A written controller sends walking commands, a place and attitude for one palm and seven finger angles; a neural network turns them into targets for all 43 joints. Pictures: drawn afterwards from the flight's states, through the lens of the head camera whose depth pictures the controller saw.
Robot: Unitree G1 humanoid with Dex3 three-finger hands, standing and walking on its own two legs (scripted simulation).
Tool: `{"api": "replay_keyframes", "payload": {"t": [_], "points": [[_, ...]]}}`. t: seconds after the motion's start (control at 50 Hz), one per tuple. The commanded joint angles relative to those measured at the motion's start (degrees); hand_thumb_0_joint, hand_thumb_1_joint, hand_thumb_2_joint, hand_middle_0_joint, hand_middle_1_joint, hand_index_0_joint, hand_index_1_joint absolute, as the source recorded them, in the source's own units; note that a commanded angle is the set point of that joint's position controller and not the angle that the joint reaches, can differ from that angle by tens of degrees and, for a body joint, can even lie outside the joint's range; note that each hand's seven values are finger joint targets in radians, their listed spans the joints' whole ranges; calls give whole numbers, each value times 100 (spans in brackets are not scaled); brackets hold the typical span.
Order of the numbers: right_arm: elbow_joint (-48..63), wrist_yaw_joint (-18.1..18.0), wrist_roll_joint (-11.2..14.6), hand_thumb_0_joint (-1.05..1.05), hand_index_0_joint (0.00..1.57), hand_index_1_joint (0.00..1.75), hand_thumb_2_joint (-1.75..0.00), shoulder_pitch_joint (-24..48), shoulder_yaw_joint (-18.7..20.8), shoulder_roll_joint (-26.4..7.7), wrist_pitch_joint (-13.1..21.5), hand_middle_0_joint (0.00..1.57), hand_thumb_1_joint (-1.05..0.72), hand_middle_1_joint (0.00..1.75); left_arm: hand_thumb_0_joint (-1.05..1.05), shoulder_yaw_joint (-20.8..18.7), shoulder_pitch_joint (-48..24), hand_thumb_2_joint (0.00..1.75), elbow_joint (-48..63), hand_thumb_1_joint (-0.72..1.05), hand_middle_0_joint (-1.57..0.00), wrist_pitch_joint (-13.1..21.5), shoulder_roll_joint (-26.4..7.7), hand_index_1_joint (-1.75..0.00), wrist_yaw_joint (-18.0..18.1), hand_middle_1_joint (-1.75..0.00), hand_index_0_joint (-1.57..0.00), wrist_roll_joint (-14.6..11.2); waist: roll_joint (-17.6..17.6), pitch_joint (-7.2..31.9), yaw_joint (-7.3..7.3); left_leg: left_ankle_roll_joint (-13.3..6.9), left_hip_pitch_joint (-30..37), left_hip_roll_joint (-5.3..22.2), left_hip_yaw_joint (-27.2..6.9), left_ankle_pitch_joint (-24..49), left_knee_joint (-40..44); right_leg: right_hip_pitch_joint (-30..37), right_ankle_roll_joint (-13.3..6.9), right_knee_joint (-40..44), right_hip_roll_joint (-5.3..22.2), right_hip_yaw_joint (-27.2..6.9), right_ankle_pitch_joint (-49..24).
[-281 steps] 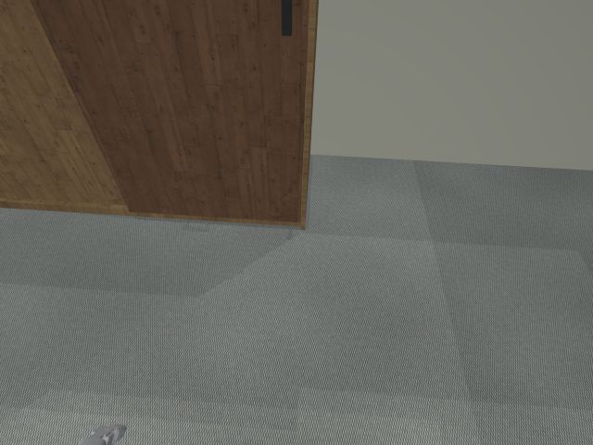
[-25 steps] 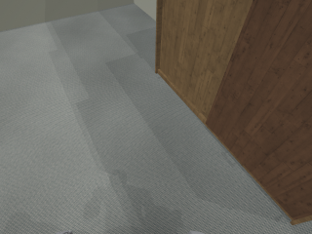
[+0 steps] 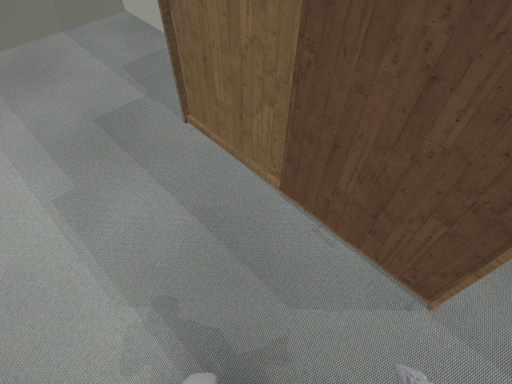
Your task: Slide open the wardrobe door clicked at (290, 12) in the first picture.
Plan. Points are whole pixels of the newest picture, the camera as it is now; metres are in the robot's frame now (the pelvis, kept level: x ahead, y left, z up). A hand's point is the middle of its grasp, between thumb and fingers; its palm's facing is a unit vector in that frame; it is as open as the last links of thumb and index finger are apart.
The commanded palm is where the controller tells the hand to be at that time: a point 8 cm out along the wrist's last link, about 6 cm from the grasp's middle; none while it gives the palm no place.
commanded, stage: turn to face it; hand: right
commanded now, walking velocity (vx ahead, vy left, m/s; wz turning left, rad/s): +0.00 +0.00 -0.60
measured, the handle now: out of the picture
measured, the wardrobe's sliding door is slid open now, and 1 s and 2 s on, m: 0.00 0.00 0.00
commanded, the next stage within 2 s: take the last steps up to it in 1.04 s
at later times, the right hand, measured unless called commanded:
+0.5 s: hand out of the picture -0.05 -0.23 -0.19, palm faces +0.36 +0.90 -0.25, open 7.4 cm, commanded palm none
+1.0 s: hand out of the picture -0.03 -0.22 -0.15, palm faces +0.54 +0.79 -0.27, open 7.4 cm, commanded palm none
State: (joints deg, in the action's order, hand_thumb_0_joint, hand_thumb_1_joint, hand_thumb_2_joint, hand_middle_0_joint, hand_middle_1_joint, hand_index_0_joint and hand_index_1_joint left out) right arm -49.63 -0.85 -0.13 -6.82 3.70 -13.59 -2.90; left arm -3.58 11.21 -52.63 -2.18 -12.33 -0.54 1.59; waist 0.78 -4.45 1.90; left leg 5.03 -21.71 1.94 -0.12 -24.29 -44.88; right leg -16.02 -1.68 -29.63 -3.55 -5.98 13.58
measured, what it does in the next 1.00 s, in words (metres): steps on the spot, turning right: left foot, then right foot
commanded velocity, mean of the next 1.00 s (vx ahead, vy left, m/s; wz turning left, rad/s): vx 0.00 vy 0.00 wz -0.50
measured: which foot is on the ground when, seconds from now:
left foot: up 0.00-0.04, down 0.06-0.48, up 0.50-0.92, down 0.94-1.00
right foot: down 0.00-0.06, up 0.08-0.46, down 0.48-0.96, up 0.98-1.00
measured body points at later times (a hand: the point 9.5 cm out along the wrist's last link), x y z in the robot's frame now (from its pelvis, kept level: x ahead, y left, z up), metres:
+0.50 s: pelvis -0.02 -0.01 -0.02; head +0.01 -0.05 +0.43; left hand +0.16 +0.22 -0.14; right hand -0.07 -0.28 -0.17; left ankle +0.01 +0.13 -0.73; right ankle -0.06 -0.11 -0.74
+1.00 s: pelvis -0.02 +0.01 -0.01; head +0.01 +0.01 +0.44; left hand +0.17 +0.19 -0.16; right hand -0.06 -0.26 -0.13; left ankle +0.05 +0.10 -0.74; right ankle -0.07 -0.10 -0.72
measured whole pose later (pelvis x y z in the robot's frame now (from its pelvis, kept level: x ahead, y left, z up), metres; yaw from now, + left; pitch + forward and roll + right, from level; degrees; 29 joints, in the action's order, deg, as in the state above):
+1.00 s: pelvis -0.02 +0.01 -0.01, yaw -34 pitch -1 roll +0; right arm -49.6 -1.1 -0.8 -8.7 2.0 -11.2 -0.7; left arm -4.2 11.6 -53.3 -3.2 -13.2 -0.4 1.1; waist 2.7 -3.9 1.5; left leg -0.1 -15.3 1.7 3.9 -15.9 -33.3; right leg -21.3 0.5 -43.3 -3.6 -5.8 23.5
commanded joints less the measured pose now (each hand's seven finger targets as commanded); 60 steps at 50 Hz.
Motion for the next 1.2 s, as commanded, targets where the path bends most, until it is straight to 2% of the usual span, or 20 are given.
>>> {"api": "replay_keyframes", "payload": {"t": [0.0,0.02,0.04,0.06,0.14,0.34,0.42,0.44,0.46,0.48,0.58,0.74,0.88,0.9,0.92,0.94,0.98,1.04,1.12,1.18], "points": [[377,-96,2,0,20,30,-90,-656,139,-637,258,20,-90,30,0,-372,-228,90,540,90,-20,74,-1184,-30,55,-30,-20,-68,657,912,-354,-83,1416,-14,48,1102,1884,-177,-482,101,1144,-1579,-2111],[348,-133,-55,0,20,30,-90,-840,203,-964,322,20,-90,30,0,-335,-134,90,564,90,-20,81,-892,-30,23,-30,-20,-121,-211,972,-429,-286,2299,791,-671,1245,2629,-1059,-118,-588,707,-1184,-847],[389,-157,-142,0,20,30,-90,-896,285,-1423,352,20,-90,30,0,-278,-57,90,725,90,-20,89,-544,-30,0,-30,-20,-125,-1830,903,-446,-972,2535,2390,-2140,1806,2934,-2013,380,-1935,-196,148,1707],[452,-163,-94,0,20,30,-90,-809,277,-1409,319,20,-90,30,0,-363,-95,90,710,90,-20,24,-828,-30,15,-30,-20,-45,-1507,905,-424,-1391,1847,2763,-2063,2008,2881,-1812,379,-3031,72,46,2090],[611,-120,-96,0,20,30,-90,14,84,-788,339,20,-90,30,0,-330,89,90,334,90,-20,-137,-701,-30,-138,-30,-20,-12,-998,206,-10,-1037,851,1594,-353,1665,2749,-1665,529,-4339,446,368,781],[227,-94,-174,0,20,30,-90,-799,223,-1225,266,20,-90,30,0,-149,-585,90,497,90,-20,-69,-551,-30,-155,-30,-20,-95,-1407,470,-456,-1192,1577,1950,309,2975,2242,-894,568,-1783,539,1142,1307],[170,-56,-102,0,20,30,-90,-707,261,-1223,190,20,-90,30,0,-176,42,90,386,90,-20,50,-754,-30,-124,-30,-20,-86,-976,847,-96,-625,1215,1784,930,2977,1070,481,404,250,480,1287,-37],[271,-26,-58,0,20,30,-90,-799,242,-996,151,20,-90,30,0,-293,300,90,354,90,-20,111,-1233,-30,-112,-30,-20,-57,154,1088,42,-274,144,1395,1113,1819,26,1513,67,704,1240,260,-1104],[532,16,-57,0,20,30,-90,-537,103,-585,149,20,-90,30,0,-427,639,90,340,90,-20,126,-1849,-30,-88,-30,-20,-51,1802,1069,260,111,-1286,697,1081,-1323,-1218,2024,-638,837,2691,-1465,-3301],[611,-48,-109,0,20,30,-90,-68,69,-679,81,20,-90,30,0,-428,1015,90,142,90,-20,134,-1850,-30,-15,-30,-20,-63,1433,1139,481,39,-1330,645,388,-1420,-1854,1713,-979,825,2807,-1584,-3513],[199,25,-63,0,20,30,-90,-351,132,-680,110,20,-90,30,0,-214,-136,90,441,90,-20,193,-1242,-30,112,-30,-20,-44,843,713,-86,95,-1034,538,126,-18,-2068,1039,-712,785,1751,-513,-3159],[344,-23,-43,0,20,30,-90,-21,76,-540,108,20,-90,30,0,-266,133,90,362,90,-20,123,-1243,-30,99,-30,-20,-24,705,678,68,94,-666,238,83,-107,-856,1094,-875,851,1683,-1107,-2598],[205,-83,-16,0,20,30,-90,-738,65,-503,243,20,-90,30,0,-273,-152,90,435,90,-20,72,-1084,-30,75,-30,-20,-48,721,747,-320,-89,1283,-16,231,1045,1691,-31,-549,299,1278,-1259,-2098],[174,-108,-48,0,20,30,-90,-883,99,-694,301,20,-90,30,0,-246,-88,90,446,90,-20,86,-893,-30,53,-30,-20,-90,225,807,-370,-180,1913,328,-79,1430,2360,-506,-274,-86,982,-1083,-1352],[151,-148,-139,0,20,30,-90,-1019,182,-1136,362,20,-90,30,0,-188,-9,90,525,90,-20,107,-544,-30,22,-30,-20,-140,-1133,899,-397,-639,2422,1648,-1401,1866,2729,-1396,148,-1143,241,-190,277],[229,-122,-150,0,20,30,-90,-990,188,-1358,342,20,-90,30,0,-214,-86,90,632,90,-20,70,-542,-30,29,-30,-20,-99,-1493,764,-432,-1271,1806,2562,-1957,2281,2842,-1534,295,-2292,-63,188,2012],[295,-151,-114,0,20,30,-90,-560,188,-1069,328,20,-90,30,0,-286,-166,90,449,90,-20,-99,-691,-30,11,-30,-20,-41,-1296,300,-302,-1407,770,2152,-1718,1226,3089,-1419,291,-3658,239,-7,1652],[304,-125,-119,0,20,30,-90,-242,76,-718,368,20,-90,30,0,-216,141,90,162,90,-20,-93,-582,-30,-47,-30,-20,-32,-1005,240,-83,-1168,900,1524,-506,1803,2788,-1383,428,-3836,407,283,912],[17,-130,-169,0,20,30,-90,-789,106,-835,361,20,-90,30,0,-131,-219,90,129,90,-20,-74,-411,-30,-31,-30,-20,-69,-1054,267,-366,-1271,1190,1604,-327,2483,2648,-1024,503,-2628,446,610,1263],[-276,-86,-184,0,20,30,-90,-1193,139,-951,374,20,-90,30,0,-39,-361,90,129,90,-20,17,-291,-30,-41,-30,-20,-67,-1164,424,-557,-1278,1481,1645,-465,1695,2779,-699,436,-1584,452,886,1349]]}}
